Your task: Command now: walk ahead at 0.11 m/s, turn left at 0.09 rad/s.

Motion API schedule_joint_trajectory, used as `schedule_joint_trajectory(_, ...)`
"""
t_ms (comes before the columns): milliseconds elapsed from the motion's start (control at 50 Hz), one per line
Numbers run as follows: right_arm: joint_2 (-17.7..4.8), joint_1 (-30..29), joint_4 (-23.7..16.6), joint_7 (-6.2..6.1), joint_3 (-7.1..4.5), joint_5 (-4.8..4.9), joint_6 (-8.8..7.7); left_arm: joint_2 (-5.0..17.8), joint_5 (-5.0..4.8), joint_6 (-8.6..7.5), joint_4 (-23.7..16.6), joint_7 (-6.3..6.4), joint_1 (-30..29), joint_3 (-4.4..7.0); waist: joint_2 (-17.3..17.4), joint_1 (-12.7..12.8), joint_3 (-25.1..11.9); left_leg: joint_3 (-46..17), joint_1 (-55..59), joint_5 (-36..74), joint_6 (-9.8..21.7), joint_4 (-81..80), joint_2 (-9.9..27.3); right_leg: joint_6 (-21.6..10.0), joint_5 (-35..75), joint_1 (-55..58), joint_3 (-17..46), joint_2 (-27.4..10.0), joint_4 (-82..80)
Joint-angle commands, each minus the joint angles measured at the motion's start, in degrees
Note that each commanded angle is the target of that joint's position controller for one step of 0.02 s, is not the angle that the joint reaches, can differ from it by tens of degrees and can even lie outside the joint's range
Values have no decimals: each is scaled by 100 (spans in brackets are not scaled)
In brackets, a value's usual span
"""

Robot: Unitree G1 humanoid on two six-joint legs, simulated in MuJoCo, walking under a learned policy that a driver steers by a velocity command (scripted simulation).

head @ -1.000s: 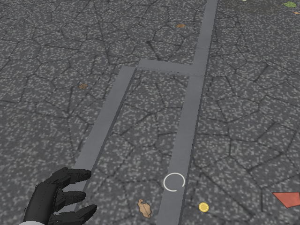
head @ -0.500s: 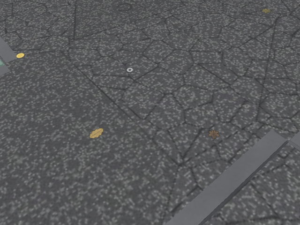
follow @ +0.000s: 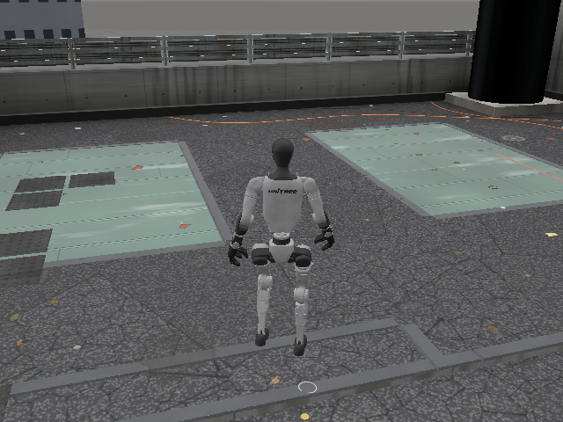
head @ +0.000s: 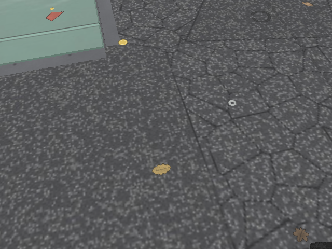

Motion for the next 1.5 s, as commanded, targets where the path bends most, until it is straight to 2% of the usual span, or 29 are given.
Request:
schedule_joint_trajectory(20,228,943,-9,-11,190,24,-9,536,-47,-82,-290,-119,-435,75,-881,-621,-1235,99,1530,410,79,-1444,76,-849,3241,122,913,-1003,-709)
schedule_joint_trajectory(120,30,775,-34,-167,240,56,-200,1023,-164,239,-136,-251,-10,330,-1017,-435,-810,449,2531,925,173,-3861,33,-576,1655,-84,1523,-648,-140)
schedule_joint_trajectory(140,-269,889,-104,-230,180,-27,-257,780,-180,271,-219,-263,173,297,-514,-391,-986,-369,3076,924,367,-4214,920,-276,426,-482,1575,-491,227)
schedule_joint_trajectory(160,-605,919,-227,-291,152,-65,-274,155,-131,303,-398,-267,323,185,826,-238,-1096,-1677,3539,2275,636,-4503,2470,23,-2048,-1161,1009,195,1476)
schedule_joint_trajectory(180,-947,777,-224,-381,-19,56,-224,366,-117,420,-487,-178,234,228,1609,-455,-936,-1741,2645,3142,1489,-4605,2884,87,-2960,-1465,596,643,2672)
schedule_joint_trajectory(220,-172,327,-226,-420,192,102,-259,753,-92,552,-337,-157,228,445,768,-121,-558,-873,2229,3138,1426,-4705,2231,186,-2306,-1361,891,391,3740)
schedule_joint_trajectory(280,68,-83,-346,-461,233,47,-292,712,-105,683,-210,-197,406,511,662,82,-701,81,2348,3532,1229,-4590,1809,468,-1691,-1179,655,296,4086)
schedule_joint_trajectory(360,-54,201,-241,-444,113,11,-342,358,-168,755,-544,-362,-200,397,770,-193,-761,465,2619,2886,1090,-4373,1949,433,-1534,-857,572,74,2694)
schedule_joint_trajectory(460,-450,478,-79,-306,-114,52,-330,452,-187,714,-769,-430,-270,436,783,-225,-917,809,2548,2549,746,-3561,2168,129,-1358,196,88,317,853)
schedule_joint_trajectory(480,-426,633,-6,-278,-139,78,-316,508,-152,660,-680,-387,-66,460,382,-120,-944,1094,2200,1921,419,-2983,2005,54,-798,712,231,427,173)
schedule_joint_trajectory(500,-289,853,-16,-234,-127,59,-283,994,-68,572,-632,-310,191,580,-830,-47,-788,1521,1187,456,-21,-1661,1561,-157,-70,1293,1637,-334,-651)
schedule_joint_trajectory(520,106,372,-592,-260,23,66,-203,2060,-71,524,-774,-283,366,830,-2356,29,-521,1310,-642,-1800,-457,-743,399,-1125,2296,1453,4258,-1893,-787)
schedule_joint_trajectory(540,-104,-125,-619,-313,19,-33,-145,1863,-86,553,-708,-242,804,868,-1382,442,-781,333,-706,-1835,-369,100,495,-1586,2390,1582,4137,-1903,-764)
schedule_joint_trajectory(580,-152,97,-377,-276,3,97,-202,1390,-98,643,-769,-136,-38,697,-799,-78,-405,32,-586,-542,-243,6,677,-1240,1189,1090,3103,-1116,-709)
schedule_joint_trajectory(640,-291,396,-127,-240,-40,-61,-208,1121,-190,645,-902,-113,-549,603,-737,-268,-758,136,-143,184,-271,29,492,-932,1624,953,2693,-560,-559)
schedule_joint_trajectory(740,-197,367,-65,-240,42,23,-142,1244,-145,612,-792,-93,-236,656,-709,-103,-839,61,-291,327,-308,-740,359,-961,964,1275,3106,-499,-527)
schedule_joint_trajectory(880,-7,572,265,-204,160,146,-100,556,23,515,-589,-62,-401,245,-801,-63,-851,337,1633,45,-17,-2219,447,-868,1212,532,2644,-573,-613)
schedule_joint_trajectory(960,-243,684,264,-160,94,150,-179,1043,-70,524,-417,57,-416,341,-560,-282,-473,200,2360,810,296,-3863,189,-626,1019,356,2429,-548,-63)
schedule_joint_trajectory(1000,-1066,749,162,-153,-92,98,-312,857,-81,496,-640,100,-283,320,830,-26,-560,-2103,2731,3034,959,-4364,1661,-98,-612,-312,1394,586,1355)
schedule_joint_trajectory(1020,-1076,1139,296,-100,-167,134,-303,807,-85,516,-705,142,-575,289,1300,-349,-545,-2991,2667,3966,1706,-4592,2306,94,-2257,-732,932,1001,2008)
schedule_joint_trajectory(1080,-762,956,319,-112,-201,163,-210,698,-89,514,-682,62,-824,287,501,-261,-448,-2269,2564,2768,1461,-4593,1487,292,-2004,-1109,1327,662,3178)
schedule_joint_trajectory(1140,-647,810,231,-121,-248,170,-110,547,-91,536,-684,-3,-904,228,567,-301,-686,-1938,2668,2422,1174,-4494,907,481,-1676,-1015,1115,718,2611)
schedule_joint_trajectory(1220,-808,1018,236,-72,-392,124,-54,496,-144,485,-792,24,-1109,169,681,-513,-859,-2515,2729,1839,1166,-4422,891,434,-1655,-736,1188,809,1662)
schedule_joint_trajectory(1300,-853,523,100,-17,-446,131,-47,636,-185,368,-643,152,-537,208,833,-195,-903,-2848,2037,1536,726,-4295,604,246,-1193,559,1210,945,121)
schedule_joint_trajectory(1320,-779,391,62,-35,-425,182,-60,726,-163,325,-567,213,-287,242,719,-34,-870,-2722,1574,892,433,-4151,351,185,-775,1192,1279,763,-686)
schedule_joint_trajectory(1360,-248,801,-75,-95,-316,201,-113,1716,-44,333,-801,252,-730,426,-1534,-285,-861,-639,50,-1163,-123,-1917,-985,-684,-1974,1684,4020,-1850,-1763)
schedule_joint_trajectory(1380,-818,644,32,-115,-429,-20,-106,1388,32,362,-784,208,-841,367,-936,-287,-550,-454,96,-897,-164,-942,-288,-981,-1168,991,3666,-1977,-1597)
schedule_joint_trajectory(1420,-744,839,215,3,-449,-11,-39,777,-3,352,-851,176,-1163,188,-545,-544,-382,-315,418,-310,-132,-15,-123,-824,188,635,2359,-1258,-1224)
schedule_joint_trajectory(1500,-567,735,171,205,-323,104,78,783,0,321,-822,186,-811,207,-896,-317,-469,170,44,-15,-323,222,130,-800,1519,1350,1295,-989,-865)
Velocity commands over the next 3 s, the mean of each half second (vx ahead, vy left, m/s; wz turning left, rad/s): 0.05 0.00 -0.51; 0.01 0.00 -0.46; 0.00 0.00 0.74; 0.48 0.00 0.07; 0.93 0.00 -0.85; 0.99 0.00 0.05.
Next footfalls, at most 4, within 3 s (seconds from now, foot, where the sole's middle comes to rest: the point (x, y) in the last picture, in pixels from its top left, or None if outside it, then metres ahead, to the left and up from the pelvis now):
0.14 left None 0.11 0.10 -0.77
0.50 right None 0.01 -0.11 -0.77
0.98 left None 0.12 0.03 -0.77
1.34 right None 0.04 -0.14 -0.77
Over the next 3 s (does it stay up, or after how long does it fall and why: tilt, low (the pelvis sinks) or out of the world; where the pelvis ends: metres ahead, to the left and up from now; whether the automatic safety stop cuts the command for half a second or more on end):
stays up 0.93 -0.37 0.00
